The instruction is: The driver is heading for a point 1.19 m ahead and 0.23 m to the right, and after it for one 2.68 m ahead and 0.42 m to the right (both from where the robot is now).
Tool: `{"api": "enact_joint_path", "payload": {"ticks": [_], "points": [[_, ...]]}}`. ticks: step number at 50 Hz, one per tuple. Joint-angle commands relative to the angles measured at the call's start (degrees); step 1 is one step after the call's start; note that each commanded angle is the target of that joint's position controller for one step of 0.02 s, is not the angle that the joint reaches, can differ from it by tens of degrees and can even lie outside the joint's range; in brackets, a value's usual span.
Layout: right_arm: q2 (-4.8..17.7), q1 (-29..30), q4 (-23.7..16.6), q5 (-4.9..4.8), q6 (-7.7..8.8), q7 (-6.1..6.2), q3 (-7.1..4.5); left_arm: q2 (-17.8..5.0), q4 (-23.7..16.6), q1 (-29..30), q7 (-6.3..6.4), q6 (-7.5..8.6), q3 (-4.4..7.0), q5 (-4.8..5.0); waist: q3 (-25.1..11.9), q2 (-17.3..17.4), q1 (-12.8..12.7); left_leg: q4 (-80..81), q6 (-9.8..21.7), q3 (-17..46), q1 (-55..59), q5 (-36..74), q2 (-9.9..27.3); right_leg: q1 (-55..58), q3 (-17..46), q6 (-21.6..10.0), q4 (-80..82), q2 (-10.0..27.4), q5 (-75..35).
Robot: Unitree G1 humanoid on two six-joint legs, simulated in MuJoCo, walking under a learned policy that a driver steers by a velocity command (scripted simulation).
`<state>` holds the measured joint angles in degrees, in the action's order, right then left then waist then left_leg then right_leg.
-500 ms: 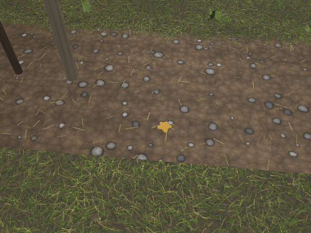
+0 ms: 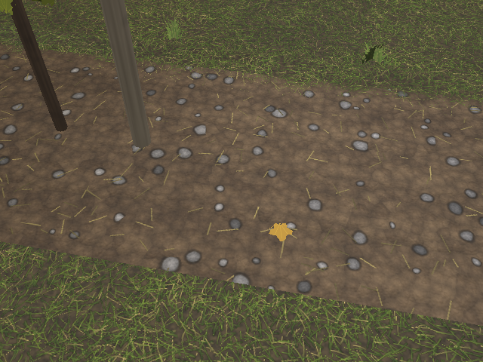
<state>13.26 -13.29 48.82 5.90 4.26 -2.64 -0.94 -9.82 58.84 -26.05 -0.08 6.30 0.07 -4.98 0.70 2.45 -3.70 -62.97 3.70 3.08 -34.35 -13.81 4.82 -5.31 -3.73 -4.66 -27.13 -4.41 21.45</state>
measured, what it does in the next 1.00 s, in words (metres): goes down, turning right: left foot 0.19 m lower, then right foot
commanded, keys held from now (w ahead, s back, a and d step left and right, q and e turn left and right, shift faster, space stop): w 0.28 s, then w+e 0.72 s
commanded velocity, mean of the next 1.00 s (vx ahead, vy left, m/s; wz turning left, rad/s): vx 0.48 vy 0.00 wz -0.30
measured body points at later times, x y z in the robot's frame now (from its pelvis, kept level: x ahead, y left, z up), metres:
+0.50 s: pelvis +0.28 +0.10 -0.19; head +0.28 +0.11 +0.26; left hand +0.36 +0.36 -0.33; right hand +0.27 -0.14 -0.33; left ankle +0.28 +0.21 -0.91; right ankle +0.30 -0.05 -0.75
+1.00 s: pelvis +0.55 -0.01 -0.17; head +0.58 -0.03 +0.28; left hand +0.71 +0.22 -0.29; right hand +0.60 -0.31 -0.29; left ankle +0.67 +0.16 -0.83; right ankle +0.55 -0.07 -0.91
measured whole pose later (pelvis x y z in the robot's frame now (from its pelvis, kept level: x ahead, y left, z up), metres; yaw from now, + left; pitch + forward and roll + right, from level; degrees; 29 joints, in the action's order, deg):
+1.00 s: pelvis +0.55 -0.01 -0.17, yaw -21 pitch +3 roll +1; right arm 15.7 -6.8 48.8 0.3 6.4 1.4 -4.8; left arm -13.2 47.3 -16.4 -0.4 2.9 4.4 1.0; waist 0.8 0.8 -1.2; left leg -59.6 -1.1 3.5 -37.1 -14.1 5.9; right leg -15.8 3.1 -6.2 -22.5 -6.2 9.2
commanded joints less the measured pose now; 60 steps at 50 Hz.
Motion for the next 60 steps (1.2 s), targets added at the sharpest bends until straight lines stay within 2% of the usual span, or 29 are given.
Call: {"api": "enact_joint_path", "payload": {"ticks": [1,2,4,6,8,10,11,12,14,15,16,17,18,19,20,22,23,25,29,35,37,39,40,41,43,44,46,54,60], "points": [[0.5,-7.2,-1.4,0.86,-0.23,-2.07,0.75,-6.6,-4.6,5.3,0.52,0.63,0.69,-1.83,4.6,-4.2,4.2,-0.1,-1.7,-4.7,13.4,13.9,-0.4,-26.0,6.7,-8.7,8.7,9.5,-5.1],[1.6,-0.1,-4.9,1.00,-0.28,-1.59,1.02,-5.3,-3.1,0.9,1.52,1.69,-0.07,-2.28,5.4,-3.7,0.7,10.1,-2.7,5.0,-5.3,29.5,4.9,-10.1,11.9,-9.0,3.8,12.8,-4.4],[1.4,8.1,-7.2,0.96,-0.34,-0.06,1.35,-3.0,1.1,-12.2,2.34,2.29,-1.21,-0.72,5.7,-2.8,-5.3,21.4,-3.9,3.9,-22.9,35.0,5.6,7.1,16.8,-10.9,-4.9,16.6,-3.4],[0.2,9.6,-6.6,0.35,-0.63,-0.01,2.10,-3.2,0.4,-13.1,1.07,1.03,-1.98,-0.51,5.5,-4.1,-5.1,32.6,-2.1,-3.6,-1.1,44.0,3.1,-12.4,10.7,-8.3,-6.8,10.4,4.7],[2.5,9.4,-7.4,0.33,-1.89,-0.83,1.82,-5.1,-2.0,-8.6,-1.67,0.77,-1.92,-1.11,9.3,-6.2,-2.3,25.4,-2.0,-4.0,11.7,41.1,2.8,-27.4,13.3,-8.9,-5.5,12.9,13.1],[4.4,11.5,-8.6,0.73,-2.63,-0.97,1.94,-7.3,-2.4,-7.3,-2.16,1.43,-1.18,1.04,12.7,-3.2,-1.8,32.0,-1.8,-1.4,8.3,33.5,4.1,-20.1,16.7,-8.0,-9.4,15.8,12.2],[5.9,17.0,-8.5,-13.06,-1.57,-0.36,-0.41,-11.7,-1.9,-3.8,0.88,-0.90,1.98,9.90,13.4,-1.6,-3.0,37.2,-2.7,3.1,3.6,28.3,2.2,-13.0,16.2,-6.0,-14.4,15.0,0.0],[6.2,14.3,-6.9,-14.23,-0.55,-0.46,-0.34,-11.6,-0.4,-6.4,2.41,-2.73,2.05,9.11,10.7,-0.4,-2.7,43.0,-2.3,4.0,2.9,30.7,4.0,-4.2,14.8,-4.6,-22.6,15.1,-7.8],[7.7,-3.7,0.6,-10.94,0.19,-0.93,-2.38,-8.7,1.3,-7.2,3.08,-4.34,2.13,6.04,0.0,-3.5,3.1,48.0,-1.1,0.4,23.3,42.4,4.1,-5.0,12.3,-2.0,-44.3,13.0,-16.5],[9.2,-16.7,6.0,-9.27,-0.59,-0.90,-3.65,-5.0,2.8,-8.0,2.24,-3.66,1.61,6.03,-5.7,1.7,9.0,45.4,-0.9,-3.1,41.4,46.0,3.9,-15.4,8.1,1.3,-63.0,6.8,-2.9],[8.2,-26.1,9.3,-6.25,-0.64,-1.00,-2.71,0.6,4.1,-12.5,1.39,-2.89,1.24,6.86,-12.6,12.6,11.2,25.0,1.2,-1.0,63.0,57.7,8.3,-37.1,9.8,3.7,-89.4,-0.7,33.4],[9.3,-22.9,8.0,-6.12,-0.90,-0.11,-2.77,-2.1,0.9,-13.9,1.00,-1.21,1.74,9.66,-15.1,16.7,9.6,18.1,4.3,5.6,64.8,58.7,13.7,-49.3,13.5,3.2,-94.2,3.9,29.6],[11.0,-23.6,7.1,-6.71,-1.19,0.22,-3.92,-4.4,-3.3,-8.5,1.33,-0.44,2.24,10.73,-17.6,14.3,11.9,27.1,9.4,15.6,62.3,31.8,19.3,-55.4,14.2,3.0,-90.1,5.0,20.6],[15.2,-21.8,10.3,-7.22,-1.42,0.78,-5.24,-1.7,-7.8,-1.6,2.63,-0.29,1.47,11.86,-14.9,10.5,9.5,40.6,13.5,27.6,54.0,-2.4,24.5,-60.7,9.5,3.7,-90.9,6.7,10.9],[11.4,-14.8,9.1,-6.65,-0.65,1.16,-4.01,-2.3,-9.5,2.8,4.01,-1.00,1.38,11.30,-10.2,3.4,7.0,48.1,14.1,33.2,42.9,-14.6,25.3,-59.9,6.7,3.4,-91.7,9.5,4.4],[2.6,-3.4,7.7,-5.73,2.17,1.05,-0.97,-2.7,-9.3,6.1,4.07,-3.22,1.79,8.29,1.6,-1.5,2.4,46.6,9.2,24.8,21.8,-6.5,22.6,-54.5,13.5,1.0,-75.7,12.5,-6.5],[1.7,1.6,6.8,-5.40,2.35,1.23,-0.30,-0.6,-9.0,5.0,3.57,-4.46,1.95,7.62,6.9,0.7,-0.7,48.8,5.6,11.6,8.7,-1.8,16.9,-46.8,14.0,2.0,-62.9,12.4,-9.4],[4.0,0.6,7.0,-3.60,2.40,2.68,-0.84,-2.9,-9.9,5.6,3.20,-4.63,3.17,6.09,6.1,5.2,-1.0,51.9,5.3,2.0,4.5,3.0,11.5,-37.5,12.1,4.6,-48.0,11.3,-16.4],[7.5,-4.4,8.1,-5.34,2.47,5.68,-2.52,-3.4,-14.7,17.6,0.51,-3.54,2.95,5.90,5.2,1.8,2.1,53.0,5.2,-4.6,14.0,15.3,11.2,-36.3,9.2,3.2,-25.6,10.5,-28.2],[8.1,-11.3,9.5,-6.84,-0.25,5.43,-4.58,-3.1,-20.1,29.9,-2.16,-3.97,2.75,6.28,5.7,-2.8,6.5,48.8,3.0,-9.5,34.9,18.4,14.1,-40.9,3.9,-0.9,-14.7,9.2,-17.6],[10.1,-9.6,8.2,-6.67,-0.89,5.15,-5.31,-4.7,-20.8,29.3,-2.55,-4.03,3.44,6.00,2.5,0.4,5.0,41.3,1.5,-13.1,36.0,36.9,12.7,-31.9,-1.7,-2.4,-11.7,5.0,-9.2],[10.7,-9.0,7.3,-6.41,-0.93,5.05,-5.06,-11.1,-17.1,13.1,-2.36,-4.15,6.87,6.36,-7.7,0.3,-3.6,18.1,-1.0,-16.4,27.7,49.2,9.6,-4.9,-2.6,-5.9,-8.2,-0.1,-12.9],[8.1,-8.7,4.4,-4.98,0.09,4.82,-4.00,-19.0,-15.2,4.1,-1.06,-4.46,9.23,6.88,-14.5,-9.2,-5.5,-4.7,-4.4,-17.2,7.2,24.5,4.5,16.1,20.1,-12.0,-5.8,12.4,-14.5],[3.2,-9.2,1.9,-5.38,3.17,3.21,-2.14,-22.3,-15.2,1.4,-1.00,-4.11,9.14,6.73,-24.6,-17.4,-2.4,-21.6,-6.3,-4.2,-10.2,-17.1,-6.9,31.1,52.8,-21.4,7.5,24.1,-7.1],[7.6,1.3,-0.1,-8.33,5.93,2.51,-3.63,-15.0,-13.8,2.1,-0.26,-3.67,7.28,5.22,-14.2,-10.5,-4.2,-18.9,-3.2,1.7,-22.6,-10.9,-2.1,25.8,40.3,-16.0,9.4,21.1,-8.7],[7.6,2.0,-0.2,-7.17,5.64,3.32,-3.84,-13.1,-15.7,9.6,-0.38,-3.11,6.65,5.70,-8.9,-3.1,0.0,-11.9,-2.9,1.7,-16.3,-5.7,0.4,12.5,33.0,-13.5,9.9,18.1,-14.5],[8.1,0.3,0.1,-6.00,3.48,4.15,-4.90,-10.4,-17.6,16.9,-0.59,-2.52,5.98,5.23,-5.9,-3.5,5.0,-3.5,-3.3,1.7,-4.6,-3.0,2.9,-2.7,25.2,-11.4,12.0,14.5,-22.8],[3.5,14.9,-5.9,-5.69,2.37,3.40,-3.71,-12.1,-14.0,8.3,1.42,-2.19,6.53,6.42,-1.5,-6.4,1.6,29.2,-5.4,-1.0,3.1,20.7,-3.3,-11.4,16.9,-8.1,14.0,8.9,-22.0],[6.2,20.7,-9.0,-6.36,3.51,1.73,-3.54,-11.2,-10.3,2.5,1.39,-2.16,6.43,6.50,0.2,-7.4,-0.9,36.1,-2.1,-0.2,1.5,15.9,-3.4,1.3,22.9,-7.4,9.2,14.6,-22.5]]}}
